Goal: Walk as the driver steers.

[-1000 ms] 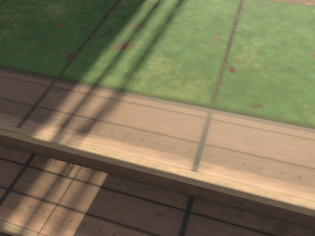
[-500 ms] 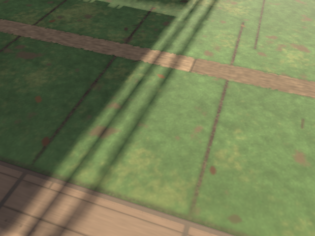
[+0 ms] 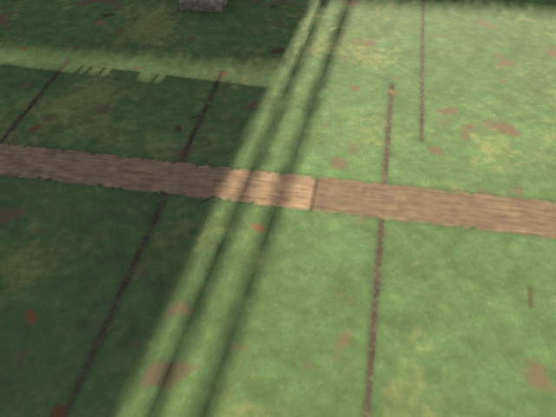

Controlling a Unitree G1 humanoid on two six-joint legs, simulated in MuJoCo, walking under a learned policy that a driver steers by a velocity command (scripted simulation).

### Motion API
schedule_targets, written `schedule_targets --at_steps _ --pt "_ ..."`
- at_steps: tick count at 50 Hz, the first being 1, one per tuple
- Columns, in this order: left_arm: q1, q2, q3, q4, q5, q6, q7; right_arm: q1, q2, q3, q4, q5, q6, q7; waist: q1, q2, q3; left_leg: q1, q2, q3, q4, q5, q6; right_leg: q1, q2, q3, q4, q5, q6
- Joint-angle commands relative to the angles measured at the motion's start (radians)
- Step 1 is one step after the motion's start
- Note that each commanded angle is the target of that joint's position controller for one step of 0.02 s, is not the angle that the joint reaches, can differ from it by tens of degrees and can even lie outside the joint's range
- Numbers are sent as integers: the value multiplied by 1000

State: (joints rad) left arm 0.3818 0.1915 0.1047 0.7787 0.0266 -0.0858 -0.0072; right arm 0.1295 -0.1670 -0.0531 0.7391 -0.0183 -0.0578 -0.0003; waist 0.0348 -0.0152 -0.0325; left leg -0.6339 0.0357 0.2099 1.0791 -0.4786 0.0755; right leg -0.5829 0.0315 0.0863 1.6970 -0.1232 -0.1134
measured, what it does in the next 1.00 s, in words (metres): climbs, turning right: right foot, then left foot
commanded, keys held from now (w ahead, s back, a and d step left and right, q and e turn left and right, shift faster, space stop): w+e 1.00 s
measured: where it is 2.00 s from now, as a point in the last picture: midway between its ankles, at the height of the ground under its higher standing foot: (445, 298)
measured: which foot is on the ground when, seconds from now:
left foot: down 0.00-0.40, up 0.42-0.88, down 0.90-1.00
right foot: up 0.00-0.36, down 0.38-0.92, up 0.94-1.00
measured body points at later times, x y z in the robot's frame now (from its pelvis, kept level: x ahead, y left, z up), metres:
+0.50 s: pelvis +0.28 -0.07 +0.07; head +0.31 -0.08 +0.52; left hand +0.46 +0.16 -0.05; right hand +0.31 -0.35 -0.05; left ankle +0.20 +0.10 -0.55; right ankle +0.31 -0.12 -0.66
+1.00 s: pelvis +0.58 -0.13 +0.07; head +0.60 -0.14 +0.51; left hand +0.77 +0.08 -0.06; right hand +0.60 -0.45 -0.01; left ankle +0.70 -0.09 -0.66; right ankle +0.39 -0.14 -0.57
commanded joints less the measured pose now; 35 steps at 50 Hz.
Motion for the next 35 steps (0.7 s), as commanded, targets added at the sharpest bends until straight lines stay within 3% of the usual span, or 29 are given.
schedule_targets --at_steps 1,2,3,4,5,6,7,9,11,13,14,16,17,18,19,20,21,22,23,24,26,28,32,35 --pt "-30 -101 -60 -157 -6 30 15 74 78 19 98 -31 -61 2 56 -20 76 139 269 -497 -645 88 93 -332 -54 67 215 -50 -25" --pt "-23 -124 -73 -153 -16 46 14 79 86 23 121 -29 -72 1 81 15 94 117 259 -404 -659 153 60 -337 -52 105 173 -29 -15" --pt "-21 -79 -65 -160 -20 61 15 60 33 13 119 -24 -78 8 99 36 119 105 240 -309 -737 156 50 -320 -58 81 6 -46 4" --pt "-58 -20 -47 -154 -9 70 13 34 6 9 108 -16 -86 8 84 23 113 116 227 -227 -792 246 40 -275 -57 51 -101 26 15" --pt "-110 15 -36 -169 4 75 7 42 -33 2 114 -13 -101 9 72 43 115 127 213 -159 -842 345 32 -237 -59 17 -214 83 23" --pt "-151 38 -29 -168 0 79 -2 66 -62 -2 124 -9 -104 6 55 51 101 176 183 -95 -871 396 33 -218 -58 -15 -315 130 27" --pt "-179 53 -26 -182 -5 78 -15 90 -102 -11 124 -3 -116 -1 43 73 96 231 197 -75 -884 475 43 -199 -82 -37 -423 158 33" --pt "-242 52 -29 -177 -12 79 -37 127 -148 -24 120 5 -124 -15 12 50 67 363 169 -10 -927 492 40 -131 -97 -116 -656 186 30" --pt "-313 44 -32 -180 -19 78 -54 178 -179 -35 109 -4 -118 -26 -37 60 66 497 174 31 -969 514 37 -57 -92 -175 -861 147 18" --pt "-329 42 -30 -179 -15 76 -59 219 -197 -42 108 -3 -100 -27 -53 92 66 636 196 65 -926 700 26 -6 -71 -218 -984 89 -5" --pt "-323 42 -28 -184 -1 79 -53 241 -205 -44 108 4 -86 -26 -52 119 43 695 208 74 -867 859 18 31 -42 -237 -1019 29 -16" --pt "-294 85 -13 -186 9 81 -37 274 -233 -51 101 8 -44 -34 -46 167 16 803 240 81 -720 1130 9 66 19 -269 -1071 -105 -38" --pt "-232 106 -3 -172 6 77 -32 283 -249 -56 98 5 -21 -35 -18 176 -5 826 249 84 -603 1204 8 118 48 -274 -1110 -156 -57" --pt "-127 122 8 -137 7 64 -25 278 -266 -62 88 10 -1 -33 28 152 -46 788 240 93 -434 1163 -1 245 80 -271 -1191 -141 -75" --pt "16 156 26 -91 17 52 -15 269 -254 -59 68 7 6 -32 92 99 -111 602 223 85 -204 953 -18 487 63 -181 -1204 -151 -94" --pt "49 261 53 -99 28 46 -6 246 -143 -35 -9 12 5 -26 70 -67 -148 189 129 68 99 437 -62 750 -169 201 -1197 -270 -175" --pt "14 318 65 -129 -1 52 -8 171 -141 -33 -82 0 -11 -17 45 -143 -188 -83 -57 -104 346 -42 -102 818 -314 666 -1366 -229 -284" --pt "13 300 61 -137 -9 56 -1 85 -150 -33 -115 -1 -30 -7 61 -32 -131 -171 2 -236 383 43 -99 773 -317 592 -1426 -130 -270" --pt "-17 257 46 -129 -16 52 8 75 -145 -23 -113 6 -46 -4 30 15 -63 -149 39 -242 338 150 -93 655 -300 469 -1419 -37 -250" --pt "-55 211 31 -134 -17 42 8 100 -154 -26 -106 1 -53 -5 -13 62 -23 -93 72 -248 247 189 -92 545 -257 375 -1421 55 -206" --pt "-88 166 8 -139 -26 22 8 131 -160 -23 -95 -27 -24 -2 -60 40 -21 -3 90 -255 168 177 -110 428 -191 278 -1441 153 -172" --pt "-59 168 0 -127 -25 5 7 132 -160 -18 -90 -35 5 3 -63 20 -18 -4 90 -244 102 174 -124 397 -166 241 -1458 214 -175" --pt "40 188 -3 -96 -20 8 7 -24 -138 3 -132 -32 20 11 -4 -20 47 -107 81 -222 -113 315 -134 419 -131 225 -1486 188 -154" --pt "87 201 -3 -80 -21 11 9 -128 -127 15 -153 -24 18 19 41 -45 45 -103 44 -213 -275 427 -130 480 -111 217 -1451 248 -127"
